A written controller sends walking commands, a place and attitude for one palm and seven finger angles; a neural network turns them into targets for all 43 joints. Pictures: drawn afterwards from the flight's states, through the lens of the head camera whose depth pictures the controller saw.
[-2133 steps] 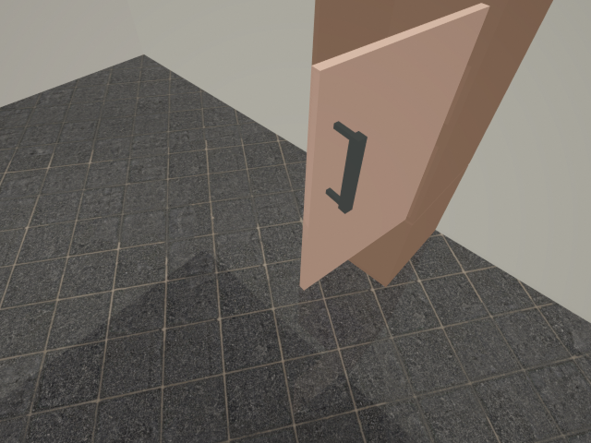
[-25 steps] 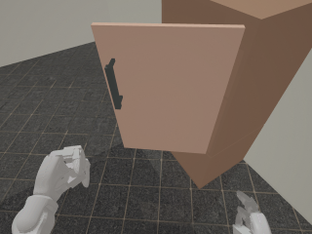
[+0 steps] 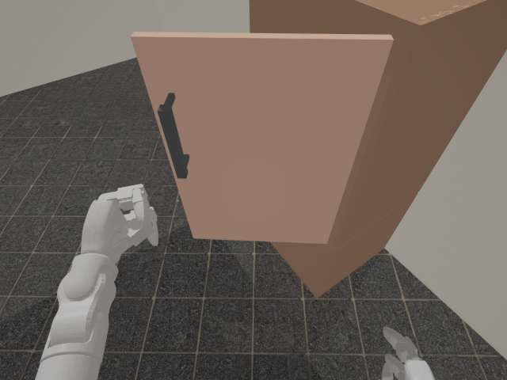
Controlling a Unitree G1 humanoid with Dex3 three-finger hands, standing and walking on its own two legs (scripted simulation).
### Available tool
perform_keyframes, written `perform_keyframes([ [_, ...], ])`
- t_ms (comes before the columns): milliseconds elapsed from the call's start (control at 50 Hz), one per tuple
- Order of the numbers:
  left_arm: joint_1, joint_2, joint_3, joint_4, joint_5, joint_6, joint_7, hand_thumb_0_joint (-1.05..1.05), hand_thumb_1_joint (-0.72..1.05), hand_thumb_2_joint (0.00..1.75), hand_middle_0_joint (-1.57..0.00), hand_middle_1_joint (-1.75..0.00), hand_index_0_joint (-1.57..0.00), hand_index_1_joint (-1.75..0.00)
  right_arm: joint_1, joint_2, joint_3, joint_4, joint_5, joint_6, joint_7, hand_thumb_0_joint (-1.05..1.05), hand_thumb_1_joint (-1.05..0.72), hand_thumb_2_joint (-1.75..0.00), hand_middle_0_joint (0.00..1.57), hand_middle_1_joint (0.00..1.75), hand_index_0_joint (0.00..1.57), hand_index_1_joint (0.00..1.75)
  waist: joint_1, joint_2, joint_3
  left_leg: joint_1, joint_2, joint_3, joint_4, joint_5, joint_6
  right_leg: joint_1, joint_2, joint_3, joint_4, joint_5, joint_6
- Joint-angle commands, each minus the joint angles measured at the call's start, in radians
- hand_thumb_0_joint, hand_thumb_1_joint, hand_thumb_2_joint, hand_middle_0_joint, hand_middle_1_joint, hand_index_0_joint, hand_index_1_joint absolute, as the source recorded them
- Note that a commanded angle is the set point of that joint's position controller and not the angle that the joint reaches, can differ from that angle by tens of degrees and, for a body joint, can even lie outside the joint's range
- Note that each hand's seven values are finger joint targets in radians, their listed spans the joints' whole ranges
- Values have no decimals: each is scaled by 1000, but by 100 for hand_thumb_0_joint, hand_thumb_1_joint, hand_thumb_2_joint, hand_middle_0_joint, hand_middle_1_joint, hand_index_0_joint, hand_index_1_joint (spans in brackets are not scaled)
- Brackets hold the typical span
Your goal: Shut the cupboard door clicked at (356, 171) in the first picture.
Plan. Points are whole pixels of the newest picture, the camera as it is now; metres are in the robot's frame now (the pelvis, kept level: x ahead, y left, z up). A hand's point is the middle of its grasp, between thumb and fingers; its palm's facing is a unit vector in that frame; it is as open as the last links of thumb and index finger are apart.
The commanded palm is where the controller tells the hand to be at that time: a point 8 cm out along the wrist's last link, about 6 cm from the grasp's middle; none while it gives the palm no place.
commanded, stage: bring the fist close to the handle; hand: left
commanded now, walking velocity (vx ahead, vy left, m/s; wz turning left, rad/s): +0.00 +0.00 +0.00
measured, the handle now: (176, 138) +0.52 +0.18 +0.09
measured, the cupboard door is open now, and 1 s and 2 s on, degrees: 53 53 42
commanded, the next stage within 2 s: push the door shut along its arc in 0.90 s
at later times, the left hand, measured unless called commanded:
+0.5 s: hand (171, 177) +0.41 +0.16 +0.10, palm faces +0.01 -1.00 -0.02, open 3.1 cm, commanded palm +0.38 +0.21 +0.10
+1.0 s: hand (174, 176) +0.41 +0.16 +0.10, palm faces +0.00 -1.00 +0.00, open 3.1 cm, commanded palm +0.38 +0.21 +0.10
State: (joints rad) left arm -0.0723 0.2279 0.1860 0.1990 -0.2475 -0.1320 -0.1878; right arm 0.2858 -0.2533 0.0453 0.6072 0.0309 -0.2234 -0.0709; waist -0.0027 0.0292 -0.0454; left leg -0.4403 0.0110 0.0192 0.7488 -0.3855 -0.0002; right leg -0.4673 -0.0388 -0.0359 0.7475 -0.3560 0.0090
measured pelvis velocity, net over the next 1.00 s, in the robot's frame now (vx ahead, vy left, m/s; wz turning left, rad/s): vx -0.02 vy -0.01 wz -0.01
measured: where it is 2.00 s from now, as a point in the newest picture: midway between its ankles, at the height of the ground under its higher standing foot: outside the picture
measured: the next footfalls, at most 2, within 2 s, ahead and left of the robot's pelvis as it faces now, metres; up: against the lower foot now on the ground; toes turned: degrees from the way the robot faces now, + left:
none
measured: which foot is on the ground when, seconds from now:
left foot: down 0.00-1.00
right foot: down 0.00-1.00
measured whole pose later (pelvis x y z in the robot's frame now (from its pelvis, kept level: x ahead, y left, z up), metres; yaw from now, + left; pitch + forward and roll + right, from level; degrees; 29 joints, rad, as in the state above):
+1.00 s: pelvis -0.02 -0.01 +0.00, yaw -1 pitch +8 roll +0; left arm -0.61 0.30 0.26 0.87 -0.19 -0.28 -0.20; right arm 0.33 -0.27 0.02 0.65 0.04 -0.06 -0.05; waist -0.05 0.03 -0.06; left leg -0.55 0.03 0.02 0.78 -0.37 -0.01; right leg -0.58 -0.02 -0.03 0.76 -0.33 0.00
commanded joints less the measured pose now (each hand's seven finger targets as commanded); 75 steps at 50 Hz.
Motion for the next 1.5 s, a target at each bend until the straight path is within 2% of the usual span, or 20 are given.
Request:
perform_keyframes([
  [0,-312,122,19,-177,15,-100,3,0,90,90,-130,-150,-130,-150,-62,-119,-59,-138,3,-37,3,0,-90,-90,20,30,20,30,-1,14,-207,73,-12,-24,-109,285,2,101,38,-21,-72,293,-26],
  [20,-329,134,19,-154,20,-97,2,0,90,90,-130,-150,-130,-150,-55,-125,-61,-132,6,-32,1,0,-90,-90,20,30,20,30,-7,-26,-196,67,-9,-27,-108,274,6,100,40,-21,-80,279,-26],
  [80,-405,112,-9,-139,19,-89,-6,0,90,90,-130,-150,-130,-150,-52,-127,-66,-128,8,-25,-3,0,-90,-90,20,30,20,30,-16,-4,-236,92,-12,-29,-107,272,6,101,38,-18,-82,287,-26],
  [180,-609,181,46,-16,24,-86,25,0,90,90,-130,-150,-130,-150,-47,-132,-61,-97,7,4,-14,0,-90,-90,20,30,20,30,-34,-42,-231,63,-14,-32,-111,199,8,80,36,-11,-96,221,-23],
  [220,-643,232,95,42,32,-99,41,0,90,90,-130,-150,-130,-150,-39,-135,-61,-89,2,16,-15,0,-90,-90,20,30,20,30,-19,-57,-264,55,-15,-30,-108,211,9,109,35,-3,-93,233,-24],
  [320,-684,251,118,176,42,-130,34,0,90,90,-130,-150,-130,-150,-19,-131,-64,-83,-2,43,-5,0,-90,-90,20,30,20,30,-7,-11,-338,52,-19,-15,-86,284,7,150,32,8,-70,335,-27],
  [460,-895,227,69,366,42,-146,-17,0,90,90,-130,-150,-130,-150,24,-145,-72,-68,6,81,1,0,-90,-90,20,30,20,30,-57,-62,-290,-12,-20,-10,-74,234,14,98,33,17,-79,320,-21],
  [560,-919,252,105,368,41,-202,-10,0,90,90,-130,-150,-130,-150,53,-143,-81,-67,0,91,10,0,-90,-90,20,30,20,30,-38,-22,-397,20,-22,-8,-52,284,15,123,39,22,-54,371,-26],
  [620,-876,321,171,418,44,-218,1,0,90,90,-130,-150,-130,-150,65,-153,-84,-65,-3,106,11,0,-90,-90,20,30,20,30,-23,-67,-379,-32,-24,0,-55,254,19,146,40,30,-57,349,-21],
  [720,-899,347,178,402,63,-232,5,0,90,90,-130,-150,-130,-150,60,-149,-85,-80,1,123,10,0,-90,-90,20,30,20,30,-28,-41,-364,-42,-23,8,-70,220,24,142,43,37,-67,312,-21],
  [780,-899,296,134,372,54,-242,-5,0,90,90,-130,-150,-130,-150,56,-143,-85,-84,5,118,13,0,-90,-90,20,30,20,30,-33,9,-374,-5,-20,6,-73,221,21,120,49,30,-69,311,-27],
  [880,-934,239,81,450,42,-219,-17,0,90,90,-130,-150,-130,-150,54,-149,-82,-74,12,120,9,0,-90,-90,20,30,20,30,-67,-47,-282,-36,-18,0,-87,132,22,55,50,22,-97,213,-20],
  [920,-944,276,113,487,44,-210,-14,0,90,90,-130,-150,-130,-150,63,-156,-84,-67,10,122,6,0,-90,-90,20,30,20,30,-63,-64,-268,-47,-17,-2,-88,105,24,47,49,25,-107,170,-19],
  [940,-954,302,132,484,48,-212,-11,0,90,90,-130,-150,-130,-150,58,-157,-82,-70,10,125,6,0,-90,-90,20,30,20,30,-56,-51,-280,-50,-18,-5,-87,107,24,52,45,27,-101,169,-21],
  [1000,-993,252,83,448,60,-229,-8,0,90,90,-130,-150,-130,-150,55,-147,-81,-80,7,119,11,0,-90,-90,20,30,20,30,-56,-5,-337,-7,-18,-11,-82,139,20,46,49,17,-78,199,-27],
  [1100,-1144,301,85,521,72,-256,-21,0,90,90,-130,-150,-130,-150,67,-154,-75,-55,6,121,6,0,-90,-90,20,30,20,30,-96,-21,-323,-29,-15,-22,-61,123,21,6,50,23,-64,190,-23],
  [1180,-1182,371,133,611,79,-249,-41,0,90,90,-130,-150,-130,-150,84,-169,-73,-44,4,122,5,0,-90,-90,20,30,20,30,-93,-21,-358,-42,-16,-30,-49,132,19,2,50,24,-48,196,-27],
  [1240,-1188,351,113,648,74,-243,-74,0,90,90,-130,-150,-130,-150,100,-171,-71,-46,1,123,10,0,-90,-90,20,30,20,30,-95,34,-394,-23,-17,-31,-36,193,14,-8,50,18,-27,257,-32],
  [1320,-1195,373,131,699,63,-236,-113,0,90,90,-130,-150,-130,-150,134,-184,-77,-48,-1,133,11,0,-90,-90,20,30,20,30,-106,-33,-399,-52,-13,-32,-15,224,18,-9,56,17,-14,293,-29],
  [1480,-1371,389,96,731,70,-236,-161,0,90,90,-130,-150,-130,-150,169,-199,-80,-21,0,138,9,0,-90,-90,20,30,20,30,-167,22,-387,-59,-6,-51,8,163,21,-117,57,16,-13,209,-28],
])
